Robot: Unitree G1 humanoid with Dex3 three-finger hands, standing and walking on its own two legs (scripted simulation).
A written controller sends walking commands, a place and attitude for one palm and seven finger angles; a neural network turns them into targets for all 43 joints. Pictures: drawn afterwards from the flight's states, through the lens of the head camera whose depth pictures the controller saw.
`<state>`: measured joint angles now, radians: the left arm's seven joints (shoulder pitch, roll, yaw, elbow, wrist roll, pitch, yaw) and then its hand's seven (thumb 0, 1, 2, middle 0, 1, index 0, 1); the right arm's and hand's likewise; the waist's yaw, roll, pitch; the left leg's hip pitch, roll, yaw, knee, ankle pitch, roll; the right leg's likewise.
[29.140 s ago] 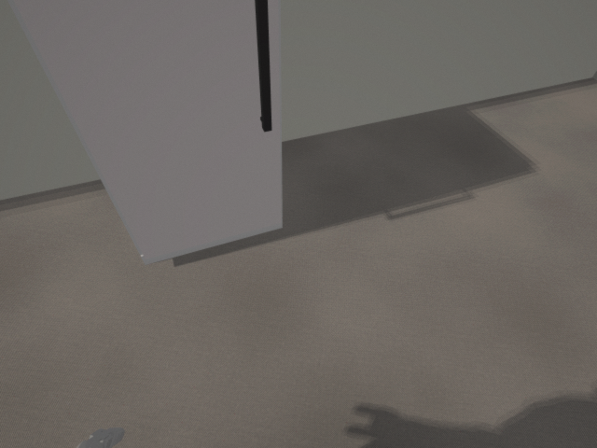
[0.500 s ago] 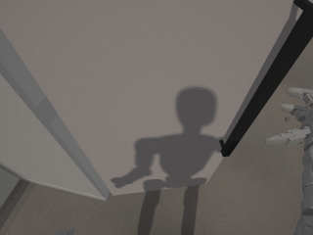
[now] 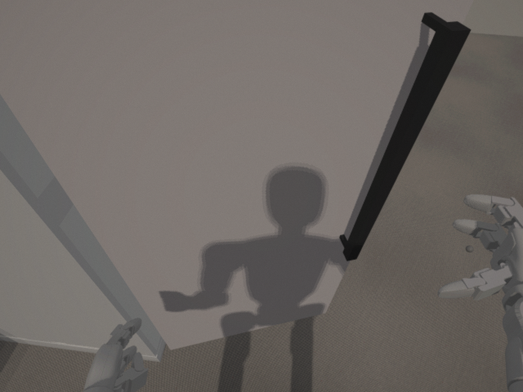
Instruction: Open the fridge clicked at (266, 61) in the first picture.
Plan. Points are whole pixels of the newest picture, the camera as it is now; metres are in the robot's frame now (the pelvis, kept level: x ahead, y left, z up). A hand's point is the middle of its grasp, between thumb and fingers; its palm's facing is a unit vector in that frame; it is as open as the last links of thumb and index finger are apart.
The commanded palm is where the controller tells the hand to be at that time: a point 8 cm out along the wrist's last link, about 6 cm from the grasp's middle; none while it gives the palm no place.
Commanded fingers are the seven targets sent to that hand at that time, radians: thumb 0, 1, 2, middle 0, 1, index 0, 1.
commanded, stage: slip the hand off the handle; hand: right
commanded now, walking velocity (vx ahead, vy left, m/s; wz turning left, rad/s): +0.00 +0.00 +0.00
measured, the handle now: (378, 172) +0.46 -0.18 +0.10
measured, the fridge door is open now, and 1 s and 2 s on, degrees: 70 70 70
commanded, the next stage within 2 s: draw the hand back to the body in 0.06 s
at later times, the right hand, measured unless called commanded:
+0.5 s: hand (493, 267) +0.26 -0.27 +0.13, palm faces +0.03 +1.00 -0.03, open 14.7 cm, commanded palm +0.22 -0.31 +0.13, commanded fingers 0.00 0.55 -0.20 0.25 1.15 0.25 1.15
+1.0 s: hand out of the picture +0.22 -0.29 +0.14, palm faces +0.46 +0.83 -0.32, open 12.6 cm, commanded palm +0.17 -0.32 +0.17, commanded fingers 0.00 -0.25 -0.58 0.22 0.68 0.22 0.68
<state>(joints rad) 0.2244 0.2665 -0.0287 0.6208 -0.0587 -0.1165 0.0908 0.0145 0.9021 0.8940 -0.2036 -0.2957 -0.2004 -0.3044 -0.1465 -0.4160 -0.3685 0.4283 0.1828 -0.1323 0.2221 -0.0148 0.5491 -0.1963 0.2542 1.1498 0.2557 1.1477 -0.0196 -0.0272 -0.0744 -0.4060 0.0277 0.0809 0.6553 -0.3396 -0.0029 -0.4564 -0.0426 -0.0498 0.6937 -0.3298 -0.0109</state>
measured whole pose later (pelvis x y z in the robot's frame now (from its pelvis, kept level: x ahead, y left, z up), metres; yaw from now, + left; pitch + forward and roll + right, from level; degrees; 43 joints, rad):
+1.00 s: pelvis +0.00 -0.01 +0.02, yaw +0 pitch -3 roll +0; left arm 0.21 0.23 -0.04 0.68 -0.02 -0.20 0.09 0.02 0.90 0.89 -0.20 -0.30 -0.20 -0.30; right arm 0.28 -0.33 -0.32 -0.16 0.08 -0.07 -0.10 -0.01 0.09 -0.42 0.24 0.88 0.24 0.88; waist -0.07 -0.04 0.01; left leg -0.15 0.04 0.07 0.47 -0.26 -0.02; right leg -0.19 -0.01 -0.07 0.49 -0.25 -0.02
